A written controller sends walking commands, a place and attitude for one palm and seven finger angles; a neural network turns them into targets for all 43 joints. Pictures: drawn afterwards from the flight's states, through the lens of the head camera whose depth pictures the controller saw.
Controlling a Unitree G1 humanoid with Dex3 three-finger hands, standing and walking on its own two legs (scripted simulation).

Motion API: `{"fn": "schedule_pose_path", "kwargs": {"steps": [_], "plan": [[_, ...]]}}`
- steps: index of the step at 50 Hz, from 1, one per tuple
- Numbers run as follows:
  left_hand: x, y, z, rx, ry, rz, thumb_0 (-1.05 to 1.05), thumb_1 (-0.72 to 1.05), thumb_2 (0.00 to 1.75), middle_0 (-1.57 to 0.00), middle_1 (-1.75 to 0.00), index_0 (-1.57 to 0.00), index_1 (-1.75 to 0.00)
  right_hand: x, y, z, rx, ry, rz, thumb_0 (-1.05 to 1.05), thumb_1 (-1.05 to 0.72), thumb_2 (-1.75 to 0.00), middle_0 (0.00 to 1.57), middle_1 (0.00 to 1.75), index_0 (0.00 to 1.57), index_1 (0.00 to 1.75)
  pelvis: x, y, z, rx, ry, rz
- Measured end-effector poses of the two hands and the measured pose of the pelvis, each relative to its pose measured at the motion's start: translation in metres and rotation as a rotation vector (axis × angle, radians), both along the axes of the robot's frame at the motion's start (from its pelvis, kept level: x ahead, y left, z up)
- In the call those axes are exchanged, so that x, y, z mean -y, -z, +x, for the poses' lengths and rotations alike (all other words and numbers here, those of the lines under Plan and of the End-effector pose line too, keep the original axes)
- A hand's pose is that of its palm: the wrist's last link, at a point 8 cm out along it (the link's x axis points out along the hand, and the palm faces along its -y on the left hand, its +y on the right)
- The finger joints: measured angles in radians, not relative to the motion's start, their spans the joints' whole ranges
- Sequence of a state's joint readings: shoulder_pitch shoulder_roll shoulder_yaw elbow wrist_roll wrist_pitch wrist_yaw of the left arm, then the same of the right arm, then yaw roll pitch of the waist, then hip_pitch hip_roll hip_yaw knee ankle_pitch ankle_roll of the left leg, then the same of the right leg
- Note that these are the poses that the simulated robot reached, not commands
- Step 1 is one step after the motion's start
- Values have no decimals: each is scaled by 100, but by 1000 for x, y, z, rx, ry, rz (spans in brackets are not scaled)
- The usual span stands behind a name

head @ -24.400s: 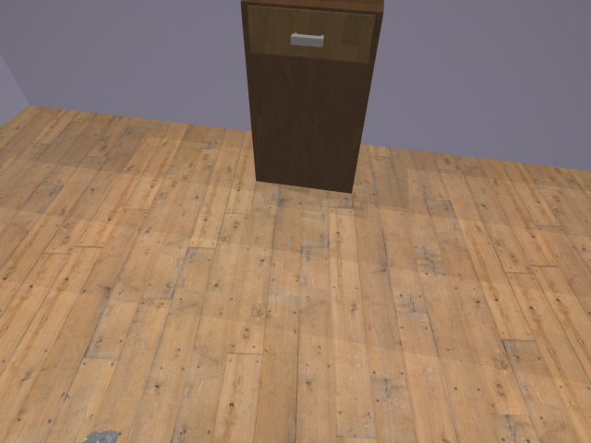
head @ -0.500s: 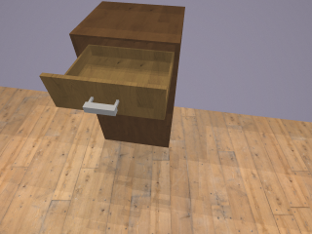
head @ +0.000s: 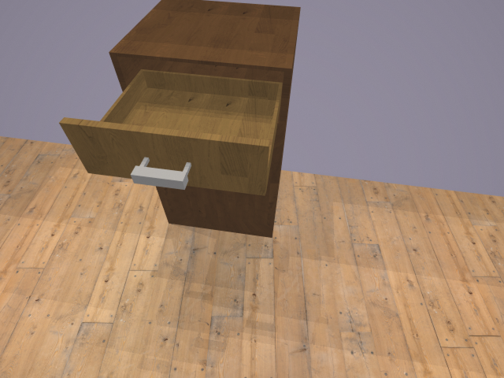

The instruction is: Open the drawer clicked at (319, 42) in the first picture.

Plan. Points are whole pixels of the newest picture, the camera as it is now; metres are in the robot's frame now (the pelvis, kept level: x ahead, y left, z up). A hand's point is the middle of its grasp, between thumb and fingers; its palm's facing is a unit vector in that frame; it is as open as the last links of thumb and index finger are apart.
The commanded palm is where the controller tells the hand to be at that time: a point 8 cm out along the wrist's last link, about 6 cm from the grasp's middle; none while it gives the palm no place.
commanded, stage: look to check the result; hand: left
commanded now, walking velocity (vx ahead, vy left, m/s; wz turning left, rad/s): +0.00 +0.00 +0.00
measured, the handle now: (163, 170) +0.53 +0.23 -0.02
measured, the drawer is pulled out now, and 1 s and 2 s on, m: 0.30 0.30 0.30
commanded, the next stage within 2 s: stand and wait in 0.32 s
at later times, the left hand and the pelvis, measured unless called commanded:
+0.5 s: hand out of the picture +0.01 +0.15 -0.18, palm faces +0.05 -0.98 -0.18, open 7.3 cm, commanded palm none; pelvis +0.02 -0.01 +0.00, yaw +0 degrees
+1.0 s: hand out of the picture +0.01 +0.15 -0.18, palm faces +0.06 -0.98 -0.18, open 7.3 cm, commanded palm none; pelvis +0.02 -0.01 +0.00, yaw +1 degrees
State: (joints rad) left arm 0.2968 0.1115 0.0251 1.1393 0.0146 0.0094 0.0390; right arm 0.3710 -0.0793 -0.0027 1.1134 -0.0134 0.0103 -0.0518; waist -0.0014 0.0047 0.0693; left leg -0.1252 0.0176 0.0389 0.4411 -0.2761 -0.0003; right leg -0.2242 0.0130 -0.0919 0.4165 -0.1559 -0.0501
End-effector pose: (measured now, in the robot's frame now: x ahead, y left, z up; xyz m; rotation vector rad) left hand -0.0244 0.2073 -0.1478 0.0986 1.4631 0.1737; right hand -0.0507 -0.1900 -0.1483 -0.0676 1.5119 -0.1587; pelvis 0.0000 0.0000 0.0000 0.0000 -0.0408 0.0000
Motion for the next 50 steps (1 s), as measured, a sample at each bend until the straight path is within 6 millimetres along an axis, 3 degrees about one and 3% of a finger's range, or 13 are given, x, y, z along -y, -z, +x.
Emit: {"fn": "schedule_pose_path", "kwargs": {"steps": [22, 50], "plan": [[4, -2, 23, 19, 11, 10, 0, 92, 90, -20, -30, -20, -30, 7, 1, 26, 18, -10, 3, 0, -91, -90, 20, 30, 20, 30, 6, -1, 14, 1, 0, -2], [9, -3, 26, 17, -2, 11, 0, 91, 90, -20, -30, -20, -30, 14, 1, 30, 7, -20, 0, 0, -91, -90, 20, 30, 20, 30, 11, -2, 20, 3, -10, -3]]}}
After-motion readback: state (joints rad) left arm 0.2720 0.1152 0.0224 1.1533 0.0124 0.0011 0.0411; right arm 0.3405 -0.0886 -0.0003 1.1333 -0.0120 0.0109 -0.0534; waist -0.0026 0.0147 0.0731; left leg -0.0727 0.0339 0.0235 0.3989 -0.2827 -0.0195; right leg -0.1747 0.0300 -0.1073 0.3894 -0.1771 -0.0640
